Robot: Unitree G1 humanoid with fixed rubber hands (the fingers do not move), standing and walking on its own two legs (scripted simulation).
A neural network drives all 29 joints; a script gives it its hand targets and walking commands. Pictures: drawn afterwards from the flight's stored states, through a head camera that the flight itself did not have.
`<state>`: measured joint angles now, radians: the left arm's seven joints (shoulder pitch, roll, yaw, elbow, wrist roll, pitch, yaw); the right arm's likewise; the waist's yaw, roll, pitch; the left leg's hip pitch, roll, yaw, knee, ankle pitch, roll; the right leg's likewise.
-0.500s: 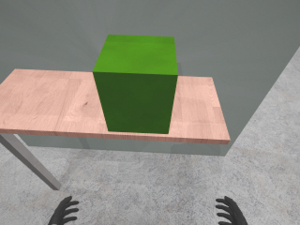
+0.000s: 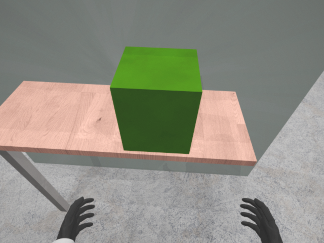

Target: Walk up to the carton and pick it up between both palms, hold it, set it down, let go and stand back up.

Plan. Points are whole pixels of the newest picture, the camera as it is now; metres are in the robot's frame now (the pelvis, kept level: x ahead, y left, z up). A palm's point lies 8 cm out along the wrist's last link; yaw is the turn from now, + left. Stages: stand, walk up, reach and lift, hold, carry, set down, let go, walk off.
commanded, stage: reach and lift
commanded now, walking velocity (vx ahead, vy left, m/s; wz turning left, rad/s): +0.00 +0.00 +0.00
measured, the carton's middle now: (158, 102) +0.50 +0.04 +0.08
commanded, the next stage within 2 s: none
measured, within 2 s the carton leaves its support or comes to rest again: neither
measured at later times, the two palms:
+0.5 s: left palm (71, 197) +0.21 +0.22 +0.04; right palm (268, 201) +0.21 -0.21 +0.05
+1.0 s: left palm (74, 152) +0.29 +0.22 +0.10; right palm (265, 158) +0.29 -0.21 +0.09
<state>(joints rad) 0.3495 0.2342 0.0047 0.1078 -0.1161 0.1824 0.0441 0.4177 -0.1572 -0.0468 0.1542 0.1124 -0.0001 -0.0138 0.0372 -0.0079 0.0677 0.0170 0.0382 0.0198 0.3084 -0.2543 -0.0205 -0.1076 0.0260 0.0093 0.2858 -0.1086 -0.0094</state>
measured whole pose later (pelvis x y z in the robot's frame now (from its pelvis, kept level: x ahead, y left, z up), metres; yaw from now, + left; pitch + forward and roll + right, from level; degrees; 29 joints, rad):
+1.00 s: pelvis -0.01 +0.00 +0.00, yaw +0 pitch -2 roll +0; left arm -0.15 0.25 0.13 -0.06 -0.22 0.51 0.04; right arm -0.09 -0.29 -0.05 0.01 0.33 0.31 -0.09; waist 0.00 0.00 0.04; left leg -0.04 0.03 0.02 0.31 -0.24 -0.02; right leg -0.16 0.02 0.01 0.29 -0.09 -0.01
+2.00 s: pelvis -0.01 +0.00 +0.00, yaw +2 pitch +5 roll -1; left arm -1.01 0.40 0.06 0.76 -0.26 0.54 0.06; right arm -0.97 -0.41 0.01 0.85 0.41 0.37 -0.06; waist -0.01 0.00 -0.07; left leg -0.23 0.03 -0.02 0.38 -0.24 -0.02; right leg -0.31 0.02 -0.02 0.30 -0.08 -0.01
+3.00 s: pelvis -0.02 -0.01 -0.01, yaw +3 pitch +15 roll -1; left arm -1.11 0.27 -0.06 1.41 -0.29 -0.08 0.07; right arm -1.01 -0.25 -0.06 1.24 0.24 -0.02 -0.08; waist -0.02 0.01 -0.19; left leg -0.49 0.02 -0.04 0.49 -0.26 -0.03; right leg -0.57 0.00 -0.04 0.41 -0.10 -0.01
